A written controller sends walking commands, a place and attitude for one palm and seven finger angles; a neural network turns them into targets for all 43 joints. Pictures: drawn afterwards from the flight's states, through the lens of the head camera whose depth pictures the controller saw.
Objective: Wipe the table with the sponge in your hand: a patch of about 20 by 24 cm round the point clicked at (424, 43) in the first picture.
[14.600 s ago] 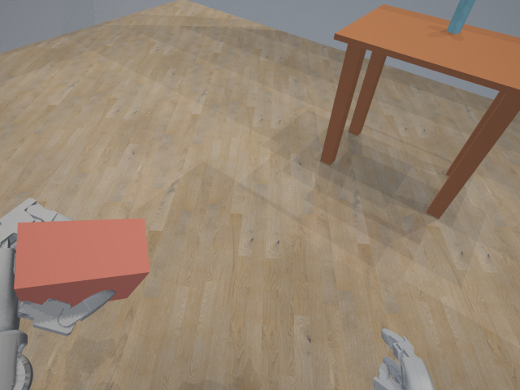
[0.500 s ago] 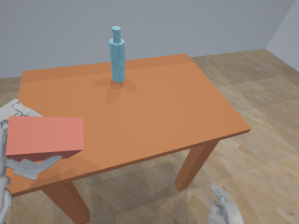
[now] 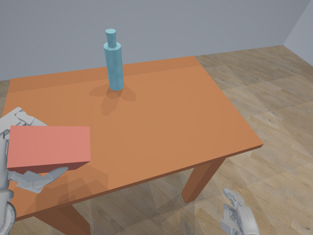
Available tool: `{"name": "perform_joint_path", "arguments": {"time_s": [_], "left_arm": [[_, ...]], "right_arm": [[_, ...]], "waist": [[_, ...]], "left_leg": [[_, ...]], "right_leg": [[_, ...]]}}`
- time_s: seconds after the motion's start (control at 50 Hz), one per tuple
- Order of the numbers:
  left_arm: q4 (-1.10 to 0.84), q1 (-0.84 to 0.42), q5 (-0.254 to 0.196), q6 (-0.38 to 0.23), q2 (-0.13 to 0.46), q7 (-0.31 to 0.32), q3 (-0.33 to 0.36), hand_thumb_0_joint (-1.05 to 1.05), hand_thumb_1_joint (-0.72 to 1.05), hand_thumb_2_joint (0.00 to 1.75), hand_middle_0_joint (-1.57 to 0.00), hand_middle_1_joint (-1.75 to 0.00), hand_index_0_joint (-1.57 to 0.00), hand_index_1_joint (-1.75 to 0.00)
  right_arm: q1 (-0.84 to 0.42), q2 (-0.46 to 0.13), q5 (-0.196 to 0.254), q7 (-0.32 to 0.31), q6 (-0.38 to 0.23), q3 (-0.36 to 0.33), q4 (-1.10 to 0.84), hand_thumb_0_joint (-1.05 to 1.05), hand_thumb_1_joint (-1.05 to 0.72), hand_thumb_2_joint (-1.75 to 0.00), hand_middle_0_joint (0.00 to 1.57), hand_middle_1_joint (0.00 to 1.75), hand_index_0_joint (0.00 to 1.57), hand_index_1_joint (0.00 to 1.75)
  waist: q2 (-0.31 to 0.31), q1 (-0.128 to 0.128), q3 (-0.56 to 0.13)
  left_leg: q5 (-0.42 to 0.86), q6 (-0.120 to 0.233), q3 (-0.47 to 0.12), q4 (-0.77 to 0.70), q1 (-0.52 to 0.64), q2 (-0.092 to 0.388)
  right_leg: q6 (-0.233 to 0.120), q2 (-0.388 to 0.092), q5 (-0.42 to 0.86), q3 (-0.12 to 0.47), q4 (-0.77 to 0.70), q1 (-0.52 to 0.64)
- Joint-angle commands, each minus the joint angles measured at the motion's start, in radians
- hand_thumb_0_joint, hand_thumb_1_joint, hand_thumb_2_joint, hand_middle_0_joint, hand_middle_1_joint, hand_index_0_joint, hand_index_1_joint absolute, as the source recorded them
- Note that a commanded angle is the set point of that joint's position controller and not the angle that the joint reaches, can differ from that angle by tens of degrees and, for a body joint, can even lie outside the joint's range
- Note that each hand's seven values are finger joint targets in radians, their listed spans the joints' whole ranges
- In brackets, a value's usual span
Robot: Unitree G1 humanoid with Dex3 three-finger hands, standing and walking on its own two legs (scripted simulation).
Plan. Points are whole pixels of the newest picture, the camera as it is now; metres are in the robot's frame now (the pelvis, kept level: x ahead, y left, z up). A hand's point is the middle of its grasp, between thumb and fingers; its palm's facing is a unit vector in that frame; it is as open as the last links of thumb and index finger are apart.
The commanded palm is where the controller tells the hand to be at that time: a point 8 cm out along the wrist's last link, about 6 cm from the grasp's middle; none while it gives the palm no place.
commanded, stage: come to a stop and stand still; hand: left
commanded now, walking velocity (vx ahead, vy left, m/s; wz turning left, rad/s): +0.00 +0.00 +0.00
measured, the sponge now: (60, 151) +0.23 +0.22 +0.14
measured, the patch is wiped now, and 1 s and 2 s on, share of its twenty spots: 0.00 0.00 0.00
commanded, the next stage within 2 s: look again from close up in 0.46 s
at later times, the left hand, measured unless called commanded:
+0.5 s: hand (53, 148) +0.23 +0.23 +0.16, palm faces +0.38 -0.85 -0.37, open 10.0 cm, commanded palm +0.18 +0.26 +0.17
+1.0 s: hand (43, 154) +0.22 +0.24 +0.16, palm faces +0.38 -0.85 -0.38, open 10.0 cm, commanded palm +0.16 +0.27 +0.17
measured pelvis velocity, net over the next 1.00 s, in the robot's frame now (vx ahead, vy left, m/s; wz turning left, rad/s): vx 0.00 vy -0.01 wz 0.00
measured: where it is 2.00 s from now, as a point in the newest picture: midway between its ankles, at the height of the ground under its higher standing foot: outside the picture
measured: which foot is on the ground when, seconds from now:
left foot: down 0.00-1.00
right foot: down 0.00-1.00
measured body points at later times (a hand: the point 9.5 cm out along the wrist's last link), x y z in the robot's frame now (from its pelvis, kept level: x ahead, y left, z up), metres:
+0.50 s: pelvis +0.02 -0.02 +0.00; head +0.03 -0.01 +0.45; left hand +0.20 +0.27 +0.18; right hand +0.21 -0.25 -0.07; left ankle +0.02 +0.07 -0.74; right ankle +0.01 -0.12 -0.74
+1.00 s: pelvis +0.00 -0.01 +0.00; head +0.01 +0.00 +0.45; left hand +0.19 +0.28 +0.18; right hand +0.18 -0.23 -0.07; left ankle +0.02 +0.07 -0.74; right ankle +0.01 -0.12 -0.74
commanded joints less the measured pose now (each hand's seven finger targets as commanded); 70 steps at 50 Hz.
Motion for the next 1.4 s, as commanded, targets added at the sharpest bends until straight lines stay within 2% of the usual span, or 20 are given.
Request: {"name": "perform_joint_path", "arguments": {"time_s": [0.0, 0.08, 0.1, 0.26, 0.32, 0.42, 0.48, 0.5, 0.58, 0.6, 0.88, 0.98, 1.02, 1.12, 1.18, 1.2, 1.24, 1.28, 1.3, 1.38], "left_arm": [[-0.216, -0.013, -0.028, -0.055, 0.153, 0.012, 0.105, 0.0, 0.1, 1.3, -1.2, -1.6, -1.2, -1.6], [-0.238, -0.003, -0.034, -0.043, 0.19, 0.019, 0.14, 0.0, 0.1, 1.3, -1.2, -1.6, -1.2, -1.6], [-0.227, 0.002, -0.039, -0.043, 0.152, 0.015, 0.106, 0.0, 0.1, 1.3, -1.2, -1.6, -1.2, -1.6], [-0.222, -0.011, -0.044, -0.021, 0.167, 0.024, 0.111, 0.0, 0.1, 1.3, -1.2, -1.6, -1.2, -1.6], [-0.228, -0.02, -0.044, -0.015, 0.162, 0.025, 0.098, 0.0, 0.1, 1.3, -1.2, -1.6, -1.2, -1.6], [-0.203, -0.015, -0.045, -0.004, 0.166, 0.027, 0.103, 0.0, 0.1, 1.3, -1.2, -1.6, -1.2, -1.6], [-0.203, -0.011, -0.046, 0.0, 0.173, 0.027, 0.11, 0.0, 0.1, 1.3, -1.2, -1.6, -1.2, -1.6], [-0.19, -0.015, -0.047, -0.004, 0.147, 0.024, 0.084, 0.0, 0.1, 1.3, -1.2, -1.6, -1.2, -1.6], [-0.206, -0.02, -0.046, -0.001, 0.179, 0.027, 0.11, 0.0, 0.1, 1.3, -1.2, -1.6, -1.2, -1.6], [-0.204, -0.026, -0.046, -0.005, 0.149, 0.024, 0.08, 0.0, 0.1, 1.3, -1.2, -1.6, -1.2, -1.6], [-0.222, -0.026, -0.035, -0.009, 0.175, 0.027, 0.099, 0.0, 0.1, 1.3, -1.2, -1.6, -1.2, -1.6], [-0.229, -0.062, -0.036, -0.014, 0.181, 0.021, 0.11, 0.0, 0.1, 1.3, -1.2, -1.6, -1.2, -1.6], [-0.223, -0.087, -0.038, -0.012, 0.161, 0.016, 0.091, 0.0, 0.1, 1.3, -1.2, -1.6, -1.2, -1.6], [-0.234, -0.1, -0.034, -0.005, 0.148, 0.009, 0.077, 0.0, 0.1, 1.3, -1.2, -1.6, -1.2, -1.6], [-0.256, -0.063, -0.031, -0.001, 0.19, 0.009, 0.121, 0.0, 0.1, 1.3, -1.2, -1.6, -1.2, -1.6], [-0.255, -0.046, -0.04, -0.001, 0.156, 0.006, 0.094, 0.0, 0.1, 1.3, -1.2, -1.6, -1.2, -1.6], [-0.251, -0.012, -0.051, 0.003, 0.174, 0.003, 0.123, 0.0, 0.1, 1.3, -1.2, -1.6, -1.2, -1.6], [-0.263, 0.024, -0.063, 0.01, 0.198, 0.0, 0.149, 0.0, 0.1, 1.3, -1.2, -1.6, -1.2, -1.6], [-0.258, 0.019, -0.07, 0.009, 0.169, -0.004, 0.126, 0.0, 0.1, 1.3, -1.2, -1.6, -1.2, -1.6], [-0.275, 0.002, -0.079, 0.02, 0.2, -0.001, 0.149, 0.0, 0.1, 1.3, -1.2, -1.6, -1.2, -1.6]], "right_arm": [[-0.085, -0.133, 0.007, -0.017, -0.037, -0.053, -0.159, 0.0, -0.9, -0.9, 0.2, 0.3, 0.2, 0.3], [-0.096, -0.133, 0.017, -0.026, -0.027, -0.058, -0.157, 0.0, -0.9, -0.9, 0.2, 0.3, 0.2, 0.3], [-0.087, -0.138, 0.011, -0.025, -0.022, -0.057, -0.159, 0.0, -0.9, -0.9, 0.2, 0.3, 0.2, 0.3], [-0.091, -0.141, 0.018, -0.036, -0.011, -0.066, -0.159, 0.0, -0.9, -0.9, 0.2, 0.3, 0.2, 0.3], [-0.101, -0.139, 0.019, -0.038, -0.007, -0.064, -0.161, 0.0, -0.9, -0.9, 0.2, 0.3, 0.2, 0.3], [-0.104, -0.138, 0.017, -0.04, 0.001, -0.062, -0.164, 0.0, -0.9, -0.9, 0.2, 0.3, 0.2, 0.3], [-0.114, -0.138, 0.021, -0.04, 0.002, -0.061, -0.161, 0.0, -0.9, -0.9, 0.2, 0.3, 0.2, 0.3], [-0.106, -0.141, 0.014, -0.039, 0.006, -0.056, -0.16, 0.0, -0.9, -0.9, 0.2, 0.3, 0.2, 0.3], [-0.118, -0.136, 0.019, -0.042, 0.001, -0.058, -0.162, 0.0, -0.9, -0.9, 0.2, 0.3, 0.2, 0.3], [-0.109, -0.141, 0.013, -0.04, 0.004, -0.056, -0.161, 0.0, -0.9, -0.9, 0.2, 0.3, 0.2, 0.3], [-0.111, -0.141, 0.018, -0.042, -0.014, -0.057, -0.153, 0.0, -0.9, -0.9, 0.2, 0.3, 0.2, 0.3], [-0.113, -0.136, 0.02, -0.041, -0.01, -0.061, -0.161, 0.0, -0.9, -0.9, 0.2, 0.3, 0.2, 0.3], [-0.102, -0.135, 0.019, -0.039, -0.004, -0.068, -0.172, 0.0, -0.9, -0.9, 0.2, 0.3, 0.2, 0.3], [-0.092, -0.131, 0.018, -0.025, -0.004, -0.074, -0.177, 0.0, -0.9, -0.9, 0.2, 0.3, 0.2, 0.3], [-0.099, -0.134, 0.018, -0.016, -0.002, -0.074, -0.18, 0.0, -0.9, -0.9, 0.2, 0.3, 0.2, 0.3], [-0.094, -0.133, 0.015, -0.014, 0.003, -0.071, -0.185, 0.0, -0.9, -0.9, 0.2, 0.3, 0.2, 0.3], [-0.085, -0.136, 0.017, -0.014, 0.005, -0.08, -0.19, 0.0, -0.9, -0.9, 0.2, 0.3, 0.2, 0.3], [-0.087, -0.134, 0.024, -0.016, 0.005, -0.086, -0.191, 0.0, -0.9, -0.9, 0.2, 0.3, 0.2, 0.3], [-0.082, -0.138, 0.018, -0.017, 0.009, -0.083, -0.188, 0.0, -0.9, -0.9, 0.2, 0.3, 0.2, 0.3], [-0.088, -0.134, 0.024, -0.028, 0.012, -0.089, -0.187, 0.0, -0.9, -0.9, 0.2, 0.3, 0.2, 0.3]], "waist": [[0.099, -0.001, -0.198], [0.108, -0.003, -0.218], [0.097, -0.006, -0.214], [0.068, -0.008, -0.216], [0.1, -0.01, -0.204], [0.063, -0.008, -0.175], [0.084, -0.009, -0.168], [0.075, -0.009, -0.161], [0.095, -0.006, -0.162], [0.083, -0.008, -0.165], [0.115, -0.007, -0.162], [0.126, -0.002, -0.148], [0.141, -0.002, -0.134], [0.171, -0.004, -0.134], [0.153, -0.002, -0.161], [0.134, -0.007, -0.164], [0.077, -0.008, -0.176], [0.064, -0.015, -0.18], [0.062, -0.019, -0.184], [0.084, -0.023, -0.185]], "left_leg": [[0.275, -0.085, -0.141, -0.056, 0.097, 0.127], [0.321, -0.085, -0.132, -0.031, 0.12, 0.125], [0.315, -0.08, -0.132, -0.035, 0.115, 0.123], [0.273, -0.06, -0.132, -0.026, 0.119, 0.119], [0.258, -0.057, -0.128, -0.032, 0.118, 0.117], [0.19, -0.051, -0.132, -0.048, 0.091, 0.115], [0.18, -0.05, -0.128, -0.052, 0.097, 0.113], [0.163, -0.047, -0.13, -0.061, 0.088, 0.111], [0.121, -0.047, -0.135, -0.076, 0.086, 0.113], [0.107, -0.044, -0.136, -0.08, 0.078, 0.113], [0.062, -0.055, -0.155, -0.116, 0.071, 0.126], [0.022, -0.08, -0.188, -0.178, 0.086, 0.2], [0.002, -0.072, -0.201, -0.194, 0.056, 0.242], [0.01, -0.056, -0.192, -0.183, 0.049, 0.271], [0.059, -0.046, -0.159, -0.12, 0.053, 0.255], [0.054, -0.041, -0.153, -0.097, 0.037, 0.236], [0.073, -0.042, -0.132, -0.034, 0.052, 0.201], [0.089, -0.049, -0.121, 0.006, 0.072, 0.179], [0.06, -0.047, -0.116, 0.018, 0.065, 0.168], [0.027, -0.041, -0.106, 0.046, 0.093, 0.158]], "right_leg": [[-0.025, -0.081, 0.248, 0.063, -0.012, 0.042], [-0.027, -0.094, 0.306, 0.081, -0.01, 0.046], [-0.028, -0.091, 0.306, 0.076, -0.012, 0.046], [-0.026, -0.107, 0.341, 0.114, -0.035, 0.051], [-0.025, -0.108, 0.325, 0.115, -0.044, 0.038], [-0.021, -0.106, 0.269, 0.12, -0.072, 0.029], [-0.02, -0.104, 0.253, 0.122, -0.081, 0.014], [-0.019, -0.1, 0.227, 0.112, -0.086, 0.011], [-0.016, -0.098, 0.181, 0.113, -0.095, 0.007], [-0.016, -0.095, 0.162, 0.108, -0.095, 0.012], [-0.016, -0.081, 0.112, 0.089, -0.075, 0.0], [-0.004, -0.041, 0.061, 0.053, -0.003, -0.044], [0.001, -0.039, 0.029, 0.037, 0.047, -0.045], [0.001, -0.041, -0.013, 0.013, 0.09, -0.061], [-0.004, -0.045, 0.036, 0.012, 0.038, -0.032], [-0.007, -0.045, 0.062, 0.018, 0.017, -0.018], [-0.018, -0.058, 0.128, 0.073, -0.026, -0.028], [-0.036, -0.074, 0.171, 0.111, -0.039, -0.057], [-0.043, -0.078, 0.158, 0.125, -0.04, -0.064], [-0.043, -0.089, 0.133, 0.163, -0.057, -0.11]]}}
